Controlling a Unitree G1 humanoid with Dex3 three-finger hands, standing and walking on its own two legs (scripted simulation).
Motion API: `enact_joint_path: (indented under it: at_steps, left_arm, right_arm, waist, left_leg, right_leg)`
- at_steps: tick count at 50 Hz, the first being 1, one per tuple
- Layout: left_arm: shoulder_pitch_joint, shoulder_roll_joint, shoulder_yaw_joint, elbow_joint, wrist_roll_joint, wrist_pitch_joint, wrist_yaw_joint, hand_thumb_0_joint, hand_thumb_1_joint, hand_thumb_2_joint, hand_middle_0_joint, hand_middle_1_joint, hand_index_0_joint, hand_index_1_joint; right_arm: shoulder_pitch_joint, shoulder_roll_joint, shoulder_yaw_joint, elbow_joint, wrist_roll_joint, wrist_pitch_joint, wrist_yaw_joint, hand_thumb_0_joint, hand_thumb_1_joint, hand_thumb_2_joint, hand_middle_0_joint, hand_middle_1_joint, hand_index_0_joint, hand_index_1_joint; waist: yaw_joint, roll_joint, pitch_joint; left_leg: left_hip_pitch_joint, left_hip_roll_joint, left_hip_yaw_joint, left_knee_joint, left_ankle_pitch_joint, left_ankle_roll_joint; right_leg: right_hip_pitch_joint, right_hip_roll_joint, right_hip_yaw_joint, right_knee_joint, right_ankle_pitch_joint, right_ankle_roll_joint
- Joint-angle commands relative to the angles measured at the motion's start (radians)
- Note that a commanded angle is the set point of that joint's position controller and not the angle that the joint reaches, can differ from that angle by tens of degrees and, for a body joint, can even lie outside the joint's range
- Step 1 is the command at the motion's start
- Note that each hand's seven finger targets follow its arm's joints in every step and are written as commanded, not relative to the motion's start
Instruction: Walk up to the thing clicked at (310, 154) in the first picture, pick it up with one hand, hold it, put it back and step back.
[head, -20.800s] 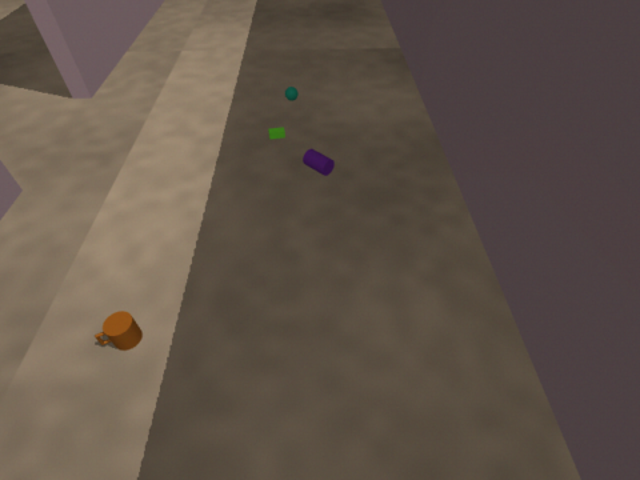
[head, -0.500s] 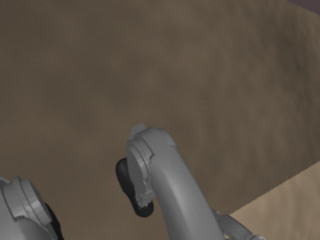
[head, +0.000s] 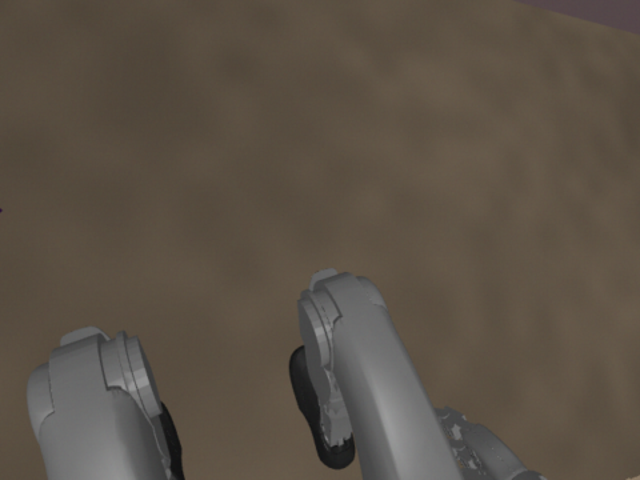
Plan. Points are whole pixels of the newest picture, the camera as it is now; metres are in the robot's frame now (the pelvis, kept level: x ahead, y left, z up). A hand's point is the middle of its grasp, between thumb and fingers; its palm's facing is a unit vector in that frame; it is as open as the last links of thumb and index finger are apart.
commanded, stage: settle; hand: left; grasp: from above
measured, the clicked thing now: out of the picture +0.46 +0.38 -0.21
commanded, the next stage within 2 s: lift in 0.06 s
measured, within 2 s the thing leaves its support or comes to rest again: neither
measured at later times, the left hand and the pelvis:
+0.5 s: hand out of the picture +0.43 +0.37 -0.10, palm faces -0.31 -0.29 -0.90, open 10.6 cm; pelvis +0.00 -0.01 +0.03, yaw +4 degrees
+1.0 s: hand out of the picture +0.35 +0.35 +0.08, palm faces -0.31 -0.28 -0.91, open 10.7 cm; pelvis +0.00 -0.01 +0.18, yaw +8 degrees
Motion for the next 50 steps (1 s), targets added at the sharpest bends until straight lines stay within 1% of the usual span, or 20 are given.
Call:
enact_joint_path:
  at_steps: [1,6,8,9,11,12,15,18,20,26,27,31,32,38,40,42,45,46,48,50]
  left_arm:
    - [-0.34,0.299,-0.001,-0.212,0.03,-0.024,0.018,0.0,0.613,0.742,-1.022,-0.64,-1.026,-0.636]
    - [-0.351,0.302,0.012,-0.229,0.038,-0.038,0.017,0.0,0.626,0.799,-1.049,-0.648,-1.042,-0.654]
    - [-0.371,0.303,0.022,-0.26,0.032,-0.037,0.017,0.0,0.727,0.723,-1.134,-0.69,-1.13,-0.673]
    - [-0.361,0.291,0.022,-0.256,0.028,-0.035,0.016,0.0,0.647,0.789,-1.054,-0.662,-1.05,-0.654]
    - [-0.337,0.286,0.022,-0.245,0.026,-0.03,0.011,0.0,0.76,0.744,-1.136,-0.657,-1.146,-0.646]
    - [-0.353,0.321,0.037,-0.284,0.028,-0.03,0.008,0.0,0.758,0.758,-1.135,-0.652,-1.141,-0.644]
    - [-0.305,0.279,0.022,-0.307,0.019,-0.02,-0.023,0.0,0.774,0.772,-1.152,-0.646,-1.153,-0.643]
    - [-0.27,0.306,0.034,-0.372,0.033,-0.025,-0.055,0.0,0.762,0.74,-1.14,-0.613,-1.14,-0.61]
    - [-0.243,0.28,0.017,-0.408,0.044,-0.028,-0.079,0.0,0.759,0.755,-1.141,-0.618,-1.14,-0.617]
    - [-0.179,0.23,0.039,-0.495,0.047,-0.031,-0.099,0.0,0.732,0.767,-1.097,-0.656,-1.1,-0.65]
    - [-0.166,0.188,0.01,-0.493,0.045,-0.027,-0.102,0.0,0.72,0.782,-1.095,-0.66,-1.095,-0.657]
    - [-0.142,0.142,0.0,-0.511,0.03,-0.011,-0.101,0.0,0.696,0.832,-1.079,-0.676,-1.072,-0.679]
    - [-0.137,0.104,-0.032,-0.528,0.027,-0.009,-0.107,0.0,0.696,0.818,-1.069,-0.689,-1.068,-0.687]
    - [-0.078,0.069,-0.058,-0.67,-0.008,0.011,-0.127,0.0,0.695,0.79,-1.045,-0.713,-1.055,-0.699]
    - [-0.059,0.029,-0.088,-0.695,-0.015,0.028,-0.129,0.0,0.696,0.779,-1.044,-0.712,-1.057,-0.695]
    - [-0.025,0.038,-0.075,-0.738,-0.016,0.048,-0.126,0.0,0.685,0.791,-1.041,-0.703,-1.05,-0.691]
    - [0.042,-0.035,-0.117,-0.771,-0.034,0.08,-0.13,0.0,0.7,0.784,-1.062,-0.68,-1.066,-0.674]
    - [0.012,-0.029,-0.123,-0.826,-0.04,0.085,-0.131,0.0,0.695,0.811,-1.069,-0.682,-1.067,-0.681]
    - [0.108,-0.009,-0.102,-0.822,-0.044,0.115,-0.125,0.0,0.699,0.807,-1.07,-0.689,-1.07,-0.687]
    - [0.113,-0.054,-0.136,-0.869,-0.054,0.135,-0.127,0.0,0.699,0.799,-1.085,-0.656,-1.078,-0.661]
  right_arm:
    - [0.227,-0.259,-0.085,0.003,0.007,0.019,-0.023,0.0,-0.882,-0.893,0.2,0.3,0.2,0.3]
    - [0.235,-0.241,-0.094,0.003,0.007,0.039,-0.047,0.0,-0.883,-0.894,0.2,0.3,0.2,0.3]
    - [0.239,-0.237,-0.099,0.004,0.007,0.046,-0.054,0.0,-0.918,-0.908,0.199,0.3,0.199,0.3]
    - [0.233,-0.232,-0.1,0.001,0.01,0.049,-0.057,0.0,-0.872,-0.888,0.201,0.299,0.2,0.299]
    - [0.237,-0.227,-0.107,0.008,0.012,0.056,-0.064,0.0,-0.908,-0.903,0.2,0.3,0.199,0.3]
    - [0.244,-0.229,-0.113,0.006,0.013,0.06,-0.068,0.0,-0.906,-0.902,0.2,0.3,0.199,0.3]
    - [0.245,-0.223,-0.131,0.006,0.025,0.07,-0.077,0.0,-0.906,-0.902,0.2,0.3,0.199,0.3]
    - [0.252,-0.218,-0.152,0.002,0.04,0.083,-0.088,0.0,-0.903,-0.901,0.2,0.3,0.2,0.3]
    - [0.252,-0.209,-0.164,-0.002,0.049,0.093,-0.095,0.0,-0.903,-0.901,0.2,0.3,0.2,0.3]
    - [0.248,-0.19,-0.201,-0.005,0.075,0.118,-0.117,0.0,-0.898,-0.899,0.2,0.3,0.2,0.3]
    - [0.245,-0.18,-0.202,-0.008,0.076,0.12,-0.119,0.0,-0.898,-0.899,0.2,0.3,0.2,0.3]
    - [0.241,-0.172,-0.215,0.0,0.083,0.123,-0.135,0.0,-0.896,-0.898,0.2,0.3,0.2,0.3]
    - [0.229,-0.166,-0.22,-0.008,0.087,0.121,-0.14,0.0,-0.895,-0.898,0.2,0.3,0.2,0.3]
    - [0.195,-0.152,-0.236,-0.028,0.106,0.119,-0.178,0.0,-0.891,-0.896,0.201,0.3,0.2,0.3]
    - [0.181,-0.149,-0.237,-0.029,0.114,0.12,-0.198,0.0,-0.89,-0.896,0.201,0.3,0.2,0.3]
    - [0.172,-0.144,-0.237,-0.029,0.121,0.12,-0.222,0.0,-0.889,-0.896,0.201,0.3,0.2,0.3]
    - [0.149,-0.129,-0.233,-0.022,0.127,0.117,-0.256,0.0,-0.887,-0.895,0.201,0.3,0.2,0.3]
    - [0.142,-0.122,-0.23,-0.025,0.13,0.118,-0.268,0.0,-0.887,-0.895,0.201,0.3,0.2,0.3]
    - [0.135,-0.12,-0.225,-0.022,0.136,0.119,-0.29,0.0,-0.889,-0.896,0.201,0.3,0.2,0.3]
    - [0.122,-0.11,-0.221,-0.018,0.142,0.118,-0.307,0.0,-0.886,-0.895,0.201,0.3,0.2,0.3]
  waist:
    - [-0.005,0.405,-0.701]
    - [0.011,0.402,-0.744]
    - [0.016,0.42,-0.791]
    - [0.021,0.429,-0.786]
    - [0.027,0.406,-0.779]
    - [0.042,0.413,-0.823]
    - [0.055,0.419,-0.829]
    - [0.082,0.415,-0.862]
    - [0.084,0.4,-0.886]
    - [0.125,0.392,-0.901]
    - [0.115,0.39,-0.869]
    - [0.12,0.355,-0.854]
    - [0.114,0.352,-0.838]
    - [0.145,0.316,-0.862]
    - [0.137,0.323,-0.83]
    - [0.153,0.315,-0.838]
    - [0.145,0.285,-0.8]
    - [0.15,0.3,-0.819]
    - [0.17,0.27,-0.814]
    - [0.169,0.254,-0.805]
  left_leg:
    - [0.549,-0.007,0.121,-0.248,0.207,0.025]
    - [0.569,-0.011,0.139,-0.254,0.22,0.023]
    - [0.599,-0.01,0.143,-0.259,0.244,0.022]
    - [0.59,-0.012,0.147,-0.267,0.238,0.022]
    - [0.577,-0.013,0.152,-0.276,0.223,0.024]
    - [0.588,-0.015,0.157,-0.279,0.226,0.027]
    - [0.607,-0.019,0.163,-0.312,0.213,0.028]
    - [0.64,-0.022,0.169,-0.342,0.219,0.03]
    - [0.667,-0.023,0.17,-0.358,0.239,0.033]
    - [0.758,-0.026,0.172,-0.45,0.252,0.032]
    - [0.746,-0.025,0.176,-0.463,0.233,0.032]
    - [0.782,-0.026,0.168,-0.528,0.193,0.033]
    - [0.789,-0.025,0.163,-0.552,0.162,0.033]
    - [0.891,-0.027,0.158,-0.675,0.103,0.033]
    - [0.947,-0.022,0.139,-0.738,0.071,0.028]
    - [0.995,-0.024,0.14,-0.783,0.075,0.025]
    - [1.064,-0.024,0.136,-0.855,0.077,0.024]
    - [1.095,-0.026,0.144,-0.872,0.089,0.023]
    - [1.139,-0.031,0.154,-0.917,0.117,0.025]
    - [1.186,-0.032,0.167,-0.957,0.143,0.027]
  right_leg:
    - [0.326,0.034,-0.083,-0.225,0.246,-0.087]
    - [0.358,0.03,-0.067,-0.233,0.26,-0.087]
    - [0.37,0.025,-0.064,-0.236,0.283,-0.086]
    - [0.364,0.024,-0.061,-0.238,0.277,-0.088]
    - [0.374,0.023,-0.057,-0.252,0.259,-0.088]
    - [0.398,0.023,-0.05,-0.262,0.262,-0.088]
    - [0.395,0.016,-0.045,-0.28,0.246,-0.09]
    - [0.424,0.012,-0.035,-0.304,0.245,-0.093]
    - [0.449,0.009,-0.03,-0.321,0.269,-0.092]
    - [0.447,-0.005,-0.024,-0.377,0.267,-0.097]
    - [0.448,-0.004,-0.022,-0.395,0.251,-0.097]
    - [0.473,-0.008,-0.017,-0.456,0.213,-0.097]
    - [0.463,-0.006,-0.018,-0.475,0.184,-0.098]
    - [0.554,-0.005,0.001,-0.599,0.124,-0.097]
    - [0.561,-0.009,-0.003,-0.63,0.114,-0.095]
    - [0.613,-0.011,0.003,-0.673,0.117,-0.094]
    - [0.676,-0.016,0.007,-0.745,0.124,-0.089]
    - [0.715,-0.015,0.016,-0.771,0.132,-0.089]
    - [0.793,-0.017,0.023,-0.825,0.147,-0.086]
    - [0.852,-0.015,0.032,-0.88,0.172,-0.085]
